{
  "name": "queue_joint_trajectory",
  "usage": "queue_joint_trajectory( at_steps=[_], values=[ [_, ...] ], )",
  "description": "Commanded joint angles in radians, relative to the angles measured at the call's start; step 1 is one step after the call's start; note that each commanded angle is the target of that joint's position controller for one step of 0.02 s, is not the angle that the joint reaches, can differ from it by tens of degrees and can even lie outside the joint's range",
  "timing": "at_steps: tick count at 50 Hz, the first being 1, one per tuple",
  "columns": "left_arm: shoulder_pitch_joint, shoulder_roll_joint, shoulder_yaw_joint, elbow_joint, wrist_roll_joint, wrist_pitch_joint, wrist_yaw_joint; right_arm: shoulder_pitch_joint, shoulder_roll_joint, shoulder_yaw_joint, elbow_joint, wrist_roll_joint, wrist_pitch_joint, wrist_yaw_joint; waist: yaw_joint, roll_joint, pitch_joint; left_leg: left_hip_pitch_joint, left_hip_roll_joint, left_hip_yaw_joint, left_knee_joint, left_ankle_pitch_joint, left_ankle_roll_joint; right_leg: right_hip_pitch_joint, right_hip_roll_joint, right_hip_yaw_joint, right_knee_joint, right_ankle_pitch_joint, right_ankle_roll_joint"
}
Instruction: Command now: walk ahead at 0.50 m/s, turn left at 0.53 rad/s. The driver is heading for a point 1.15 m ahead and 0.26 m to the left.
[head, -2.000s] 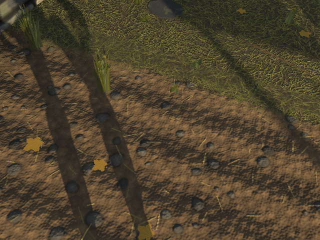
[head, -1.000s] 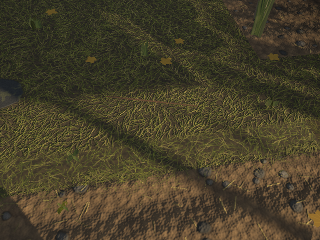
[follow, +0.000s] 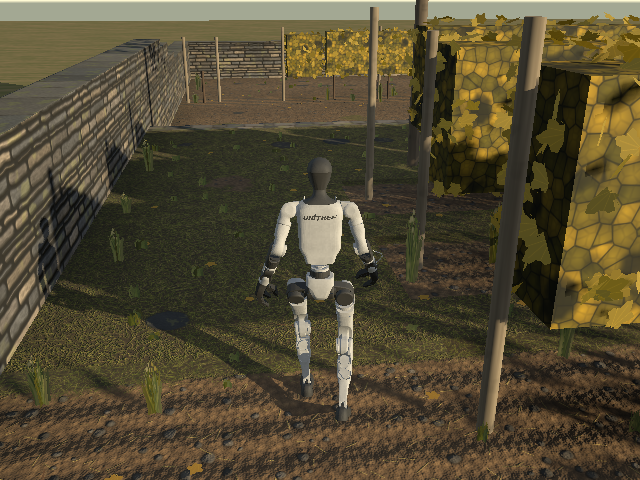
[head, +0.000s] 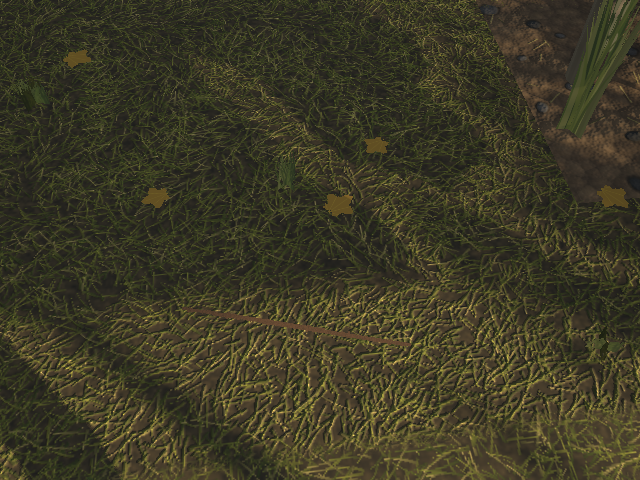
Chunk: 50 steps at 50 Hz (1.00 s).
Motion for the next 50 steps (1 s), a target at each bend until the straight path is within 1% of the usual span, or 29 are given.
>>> queue_joint_trajectory(
  at_steps=[1, 2, 3, 4, 7, 9, 12, 15, 18, 20, 21, 22, 23, 24, 25, 26, 27, 28, 30, 33, 38, 41, 43, 45, 46, 47, 48, 49, 50],
  values=[
    [-0.110, 0.140, 0.013, -0.166, -0.040, -0.088, -0.025, 0.266, -0.176, -0.055, -0.017, -0.004, -0.020, -0.012, -0.136, 0.069, -0.271, 0.777, 0.338, -0.689, -0.359, -0.098, 0.260, -0.690, 0.023, 0.217, 0.414, 0.018, -0.036],
    [-0.119, 0.123, 0.009, -0.161, -0.023, -0.094, -0.018, 0.202, -0.155, -0.047, -0.025, -0.001, -0.026, -0.012, -0.082, -0.029, -0.176, 0.620, 0.292, -0.579, -0.363, 0.005, 0.222, -0.652, -0.023, 0.208, 0.313, 0.088, -0.038],
    [-0.118, 0.135, 0.018, -0.153, 0.005, -0.089, -0.011, 0.148, -0.120, -0.037, -0.037, -0.002, -0.027, -0.016, -0.049, -0.027, -0.132, 0.506, 0.256, -0.498, -0.375, 0.113, 0.205, -0.591, -0.049, 0.203, 0.226, 0.127, -0.028],
    [-0.097, 0.136, 0.022, -0.150, 0.012, -0.077, -0.013, 0.123, -0.111, -0.031, -0.055, -0.016, -0.027, -0.022, -0.020, 0.001, -0.116, 0.426, 0.235, -0.461, -0.397, 0.182, 0.202, -0.528, -0.062, 0.205, 0.199, 0.157, -0.018],
    [-0.087, 0.101, 0.015, -0.153, 0.024, -0.048, -0.010, 0.126, -0.138, -0.038, -0.057, -0.013, -0.031, -0.037, 0.000, 0.013, -0.096, 0.306, 0.201, -0.375, -0.426, 0.322, 0.204, -0.486, -0.058, 0.172, 0.070, 0.210, 0.031],
    [-0.161, 0.078, 0.004, -0.175, 0.026, -0.042, -0.008, 0.150, -0.162, -0.045, -0.048, -0.009, -0.028, -0.050, -0.022, 0.024, -0.073, 0.263, 0.165, -0.324, -0.429, 0.322, 0.179, -0.486, -0.039, 0.155, -0.075, 0.325, 0.056],
    [-0.272, 0.053, -0.009, -0.197, 0.018, -0.048, -0.016, 0.187, -0.166, -0.047, -0.035, 0.000, -0.016, -0.061, -0.070, 0.064, -0.070, 0.233, 0.115, -0.292, -0.404, 0.209, 0.125, -0.411, 0.012, 0.148, -0.312, 0.523, 0.063],
    [-0.340, 0.074, -0.004, -0.217, 0.002, -0.060, -0.030, 0.235, -0.170, -0.049, -0.017, 0.005, -0.005, -0.064, -0.097, 0.081, -0.069, 0.271, 0.142, -0.361, -0.365, 0.119, 0.107, -0.369, 0.043, 0.165, -0.421, 0.568, 0.054],
    [-0.320, 0.116, 0.014, -0.216, -0.002, -0.074, -0.040, 0.238, -0.160, -0.049, -0.015, 0.004, 0.002, -0.069, -0.071, 0.108, -0.072, 0.355, 0.180, -0.460, -0.280, 0.083, 0.085, -0.334, 0.045, 0.197, -0.482, 0.477, 0.018],
    [-0.201, 0.141, 0.032, -0.186, -0.001, -0.083, -0.036, 0.210, -0.140, -0.044, -0.026, 0.000, 0.005, -0.068, -0.001, 0.126, -0.106, 0.348, 0.154, -0.471, -0.179, 0.135, 0.053, -0.178, 0.047, 0.173, -0.536, 0.441, -0.027],
    [-0.088, 0.176, 0.047, -0.171, 0.016, -0.089, -0.029, 0.208, -0.091, -0.026, -0.038, -0.007, 0.002, -0.064, 0.054, 0.085, -0.207, 0.289, 0.100, -0.419, 0.004, 0.122, 0.019, 0.027, -0.037, 0.236, -0.525, 0.422, -0.077],
    [0.040, 0.257, 0.066, -0.158, 0.037, -0.086, -0.021, 0.300, -0.025, -0.006, -0.061, -0.003, -0.003, -0.064, 0.052, -0.119, -0.363, 0.020, -0.027, -0.288, 0.334, -0.137, -0.051, 0.385, -0.261, 0.556, -0.543, 0.302, -0.197],
    [0.088, 0.250, 0.068, -0.125, 0.018, -0.072, -0.032, 0.357, -0.052, 0.000, -0.077, 0.015, -0.009, -0.064, 0.033, -0.350, -0.401, -0.220, -0.031, -0.235, 0.556, -0.432, -0.077, 0.476, -0.388, 0.919, -0.652, 0.027, -0.287],
    [0.035, 0.159, 0.044, -0.145, 0.006, -0.068, -0.031, 0.303, -0.145, -0.023, -0.057, 0.020, -0.006, -0.065, 0.053, -0.205, -0.262, -0.292, 0.032, -0.255, 0.649, -0.350, -0.087, 0.368, -0.355, 0.839, -0.687, -0.109, -0.251],
    [-0.010, 0.124, 0.033, -0.152, 0.008, -0.058, -0.026, 0.216, -0.166, -0.031, -0.071, 0.009, 0.001, -0.064, 0.059, -0.129, -0.162, -0.293, 0.064, -0.213, 0.660, -0.269, -0.092, 0.247, -0.313, 0.678, -0.691, -0.028, -0.211],
    [-0.051, 0.104, 0.023, -0.149, 0.013, -0.053, -0.025, 0.177, -0.154, -0.032, -0.081, -0.002, 0.004, -0.063, 0.041, -0.090, -0.098, -0.265, 0.093, -0.199, 0.624, -0.208, -0.096, 0.134, -0.268, 0.558, -0.712, 0.100, -0.196],
    [-0.074, 0.082, 0.015, -0.142, 0.018, -0.052, -0.023, 0.161, -0.139, -0.035, -0.086, -0.006, 0.007, -0.059, 0.023, -0.092, -0.063, -0.233, 0.121, -0.197, 0.581, -0.167, -0.094, 0.063, -0.228, 0.467, -0.737, 0.190, -0.182],
    [-0.085, 0.084, 0.014, -0.135, 0.021, -0.054, -0.021, 0.176, -0.119, -0.033, -0.090, 0.003, 0.012, -0.053, 0.004, -0.133, -0.054, -0.192, 0.140, -0.186, 0.559, -0.142, -0.096, 0.014, -0.213, 0.406, -0.760, 0.241, -0.182],
    [-0.083, 0.084, 0.015, -0.117, 0.015, -0.062, -0.024, 0.181, -0.089, -0.031, -0.089, 0.012, 0.026, -0.050, 0.000, -0.135, -0.052, -0.180, 0.152, -0.163, 0.529, -0.109, -0.106, -0.008, -0.199, 0.313, -0.799, 0.323, -0.197],
    [-0.072, 0.118, 0.025, -0.089, 0.014, -0.063, -0.024, 0.131, -0.074, -0.027, -0.114, 0.002, 0.036, -0.051, 0.004, -0.088, -0.034, -0.236, 0.164, -0.162, 0.429, -0.027, -0.125, 0.014, -0.218, 0.221, -0.828, 0.422, -0.219],
    [-0.047, 0.159, 0.035, -0.056, 0.010, -0.048, -0.012, -0.002, -0.039, -0.008, -0.145, -0.001, 0.010, -0.018, 0.050, -0.068, -0.013, -0.198, 0.151, -0.095, 0.146, 0.188, -0.112, 0.070, -0.196, 0.050, -0.819, 0.548, -0.183],
    [0.011, 0.179, 0.039, -0.022, -0.006, -0.035, -0.015, -0.084, -0.024, 0.001, -0.177, 0.002, 0.005, -0.003, 0.076, -0.056, 0.018, -0.166, 0.132, -0.059, 0.033, 0.173, -0.087, 0.116, -0.217, 0.017, -0.813, 0.575, -0.178],
    [0.031, 0.195, 0.043, -0.001, -0.019, -0.024, -0.020, -0.102, -0.034, -0.001, -0.193, 0.001, 0.003, 0.003, 0.064, -0.063, 0.027, -0.138, 0.107, -0.040, -0.020, 0.098, -0.057, 0.168, -0.241, 0.007, -0.783, 0.680, -0.173],
    [0.024, 0.227, 0.050, 0.009, -0.030, -0.015, -0.018, -0.051, -0.071, -0.019, -0.190, -0.010, 0.003, 0.002, 0.008, -0.096, -0.023, -0.013, 0.049, 0.002, -0.058, 0.008, -0.015, 0.207, -0.246, -0.021, -0.665, 1.005, -0.158],
    [0.012, 0.234, 0.049, 0.014, -0.032, -0.009, -0.016, 0.058, -0.106, -0.040, -0.162, -0.014, 0.006, -0.002, -0.066, -0.096, -0.090, 0.146, 0.013, 0.024, -0.107, 0.029, 0.013, 0.192, -0.226, -0.052, -0.521, 1.133, -0.138],
    [0.015, 0.210, 0.037, 0.016, -0.027, -0.008, -0.011, 0.215, -0.156, -0.068, -0.114, -0.011, 0.010, -0.014, -0.145, -0.077, -0.176, 0.403, -0.010, 0.018, -0.144, 0.101, 0.042, 0.078, -0.188, -0.084, -0.326, 1.106, -0.107],
    [0.039, 0.132, 0.006, -0.012, 0.003, -0.017, -0.013, 0.354, -0.243, -0.090, -0.087, -0.018, 0.018, -0.034, -0.177, 0.072, -0.302, 0.767, 0.202, -0.284, -0.119, 0.107, 0.120, -0.251, -0.121, -0.093, 0.015, 0.687, -0.060],
    [0.115, 0.058, -0.026, -0.016, 0.001, -0.037, -0.026, 0.324, -0.274, -0.081, -0.100, -0.011, 0.010, -0.035, -0.100, 0.254, -0.456, 0.923, 0.443, -0.778, -0.267, 0.005, 0.281, -0.506, 0.051, 0.044, 0.336, -0.081, -0.023],
    [0.030, 0.167, 0.005, -0.015, -0.036, -0.052, -0.035, 0.306, -0.183, -0.054, -0.106, -0.018, 0.000, -0.027, -0.154, 0.112, -0.424, 0.862, 0.436, -0.723, -0.308, -0.027, 0.240, -0.584, 0.006, 0.195, 0.405, -0.072, -0.037]
  ],
)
